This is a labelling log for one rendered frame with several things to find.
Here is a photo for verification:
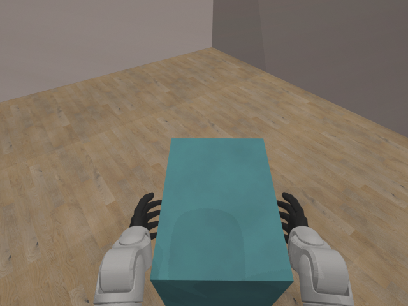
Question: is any carton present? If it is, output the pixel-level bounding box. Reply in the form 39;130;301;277
150;138;294;306

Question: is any left robot hand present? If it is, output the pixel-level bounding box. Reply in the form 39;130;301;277
129;193;162;240

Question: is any right robot hand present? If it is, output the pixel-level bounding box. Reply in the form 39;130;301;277
277;192;308;244

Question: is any right robot forearm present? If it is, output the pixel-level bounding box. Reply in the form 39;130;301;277
288;226;354;306

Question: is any left robot forearm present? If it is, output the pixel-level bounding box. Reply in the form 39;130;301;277
93;226;153;306

